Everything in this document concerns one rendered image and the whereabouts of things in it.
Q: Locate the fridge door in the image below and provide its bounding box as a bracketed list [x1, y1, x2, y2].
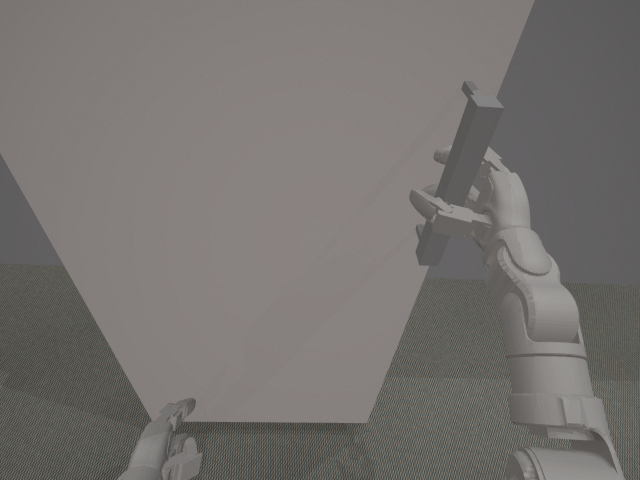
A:
[0, 0, 535, 423]

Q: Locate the robot right hand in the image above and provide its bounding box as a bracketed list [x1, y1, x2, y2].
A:
[409, 145, 531, 251]

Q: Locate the handle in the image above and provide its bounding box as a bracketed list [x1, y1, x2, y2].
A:
[415, 81, 504, 266]

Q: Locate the robot left hand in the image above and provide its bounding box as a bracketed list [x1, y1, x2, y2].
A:
[127, 398, 202, 480]

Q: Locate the robot right forearm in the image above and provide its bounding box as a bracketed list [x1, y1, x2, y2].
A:
[482, 227, 625, 480]

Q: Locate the robot right upper arm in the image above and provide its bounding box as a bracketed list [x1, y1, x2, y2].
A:
[506, 446, 620, 480]

